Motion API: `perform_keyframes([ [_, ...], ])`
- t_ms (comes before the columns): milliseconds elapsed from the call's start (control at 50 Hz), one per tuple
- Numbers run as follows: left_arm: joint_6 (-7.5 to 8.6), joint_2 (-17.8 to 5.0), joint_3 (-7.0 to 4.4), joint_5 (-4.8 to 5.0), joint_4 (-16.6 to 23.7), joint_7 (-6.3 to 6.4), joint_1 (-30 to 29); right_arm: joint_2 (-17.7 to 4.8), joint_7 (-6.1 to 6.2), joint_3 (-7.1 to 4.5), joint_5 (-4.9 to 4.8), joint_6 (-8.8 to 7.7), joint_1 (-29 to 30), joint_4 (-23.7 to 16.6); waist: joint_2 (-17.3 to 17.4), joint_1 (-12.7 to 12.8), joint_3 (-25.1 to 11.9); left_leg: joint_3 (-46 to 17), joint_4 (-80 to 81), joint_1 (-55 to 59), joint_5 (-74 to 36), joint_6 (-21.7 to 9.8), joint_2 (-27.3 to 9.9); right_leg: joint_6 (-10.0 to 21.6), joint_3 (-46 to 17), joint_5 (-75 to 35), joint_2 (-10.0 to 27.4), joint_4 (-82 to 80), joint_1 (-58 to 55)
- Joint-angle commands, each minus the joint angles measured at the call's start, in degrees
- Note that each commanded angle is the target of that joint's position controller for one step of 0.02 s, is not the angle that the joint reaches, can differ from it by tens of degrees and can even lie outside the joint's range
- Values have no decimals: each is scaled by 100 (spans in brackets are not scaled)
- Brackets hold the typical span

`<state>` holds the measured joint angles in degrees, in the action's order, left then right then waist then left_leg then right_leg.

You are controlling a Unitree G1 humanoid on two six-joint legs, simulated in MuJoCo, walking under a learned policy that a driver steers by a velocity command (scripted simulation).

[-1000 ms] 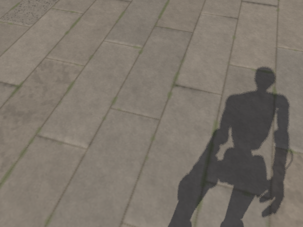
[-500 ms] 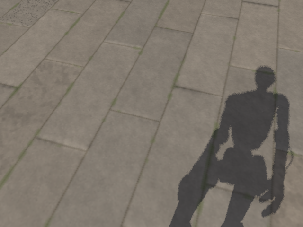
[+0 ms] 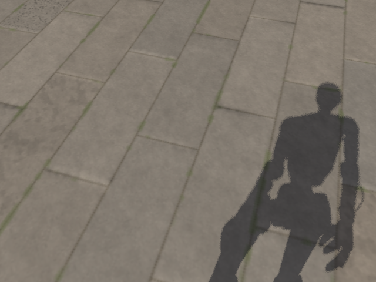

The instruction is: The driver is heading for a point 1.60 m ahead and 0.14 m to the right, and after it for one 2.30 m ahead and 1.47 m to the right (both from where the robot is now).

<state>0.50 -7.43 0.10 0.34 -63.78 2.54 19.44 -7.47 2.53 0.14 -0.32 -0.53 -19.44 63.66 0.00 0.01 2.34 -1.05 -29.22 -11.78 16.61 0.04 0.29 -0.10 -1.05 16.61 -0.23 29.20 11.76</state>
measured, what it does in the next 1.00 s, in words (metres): walks ahead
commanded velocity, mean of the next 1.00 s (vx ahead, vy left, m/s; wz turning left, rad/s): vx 0.31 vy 0.00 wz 0.00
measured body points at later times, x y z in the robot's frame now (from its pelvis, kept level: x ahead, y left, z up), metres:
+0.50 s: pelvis +0.00 +0.00 +0.00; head +0.01 +0.00 +0.45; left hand -0.04 +0.21 -0.16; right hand -0.04 -0.21 -0.16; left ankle -0.01 +0.12 -0.74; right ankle -0.01 -0.12 -0.74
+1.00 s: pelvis +0.17 -0.01 +0.00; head +0.18 -0.02 +0.45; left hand +0.04 +0.21 -0.13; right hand +0.37 -0.24 -0.10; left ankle +0.28 +0.12 -0.67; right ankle +0.00 -0.12 -0.74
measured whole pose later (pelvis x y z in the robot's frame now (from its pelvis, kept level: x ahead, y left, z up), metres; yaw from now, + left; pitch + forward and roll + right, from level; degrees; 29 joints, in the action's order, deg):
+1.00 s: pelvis +0.17 -0.01 +0.00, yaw -1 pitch +4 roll +0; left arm 7.2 -9.4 -2.0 -1.3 -60.4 -0.1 34.4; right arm -12.9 -4.2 -3.1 2.4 -4.0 -2.1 46.8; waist 0.6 4.7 -3.2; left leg 3.5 -55.5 -42.5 7.5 -4.5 -4.2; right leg 1.7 0.0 18.8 -0.9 8.2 -6.3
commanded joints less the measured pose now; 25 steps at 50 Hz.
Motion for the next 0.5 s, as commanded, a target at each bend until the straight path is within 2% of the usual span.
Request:
perform_keyframes([
  [20, 20, -404, -60, 0, 30, 12, 521, -405, 12, -61, 0, -20, -519, -32, 5, 0, 306, -4, 528, -201, -725, -115, -19, 112, 2, -721, 14, -523, 199],
  [480, 40, -386, -71, 4, 64, 10, 598, -387, 10, -73, -4, -40, -593, -68, 5, 0, 295, -14, 526, -247, -689, -126, -35, 121, -7, -685, 29, -520, 245],
  [500, 27, -400, -92, 30, -21, 27, 794, -403, 26, -94, -29, -27, -788, 17, 9, 0, -42, 140, 423, -128, 627, -214, 129, 209, 154, 618, -138, -406, 127],
])
Velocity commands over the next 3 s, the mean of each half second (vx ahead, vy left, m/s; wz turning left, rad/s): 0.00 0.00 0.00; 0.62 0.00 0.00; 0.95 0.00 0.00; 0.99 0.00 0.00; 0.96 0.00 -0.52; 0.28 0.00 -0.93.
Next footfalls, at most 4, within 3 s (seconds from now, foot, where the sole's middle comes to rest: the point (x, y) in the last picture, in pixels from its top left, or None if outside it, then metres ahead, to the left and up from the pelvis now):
1.14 left None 0.48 0.10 -0.77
1.64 right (203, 178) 0.94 -0.03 -0.77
2.10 left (166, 104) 1.39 0.14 -0.77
2.54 right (201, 56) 1.80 -0.04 -0.77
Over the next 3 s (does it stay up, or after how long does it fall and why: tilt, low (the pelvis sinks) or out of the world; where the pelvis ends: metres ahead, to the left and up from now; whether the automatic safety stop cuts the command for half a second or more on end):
stays up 1.84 0.00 -0.02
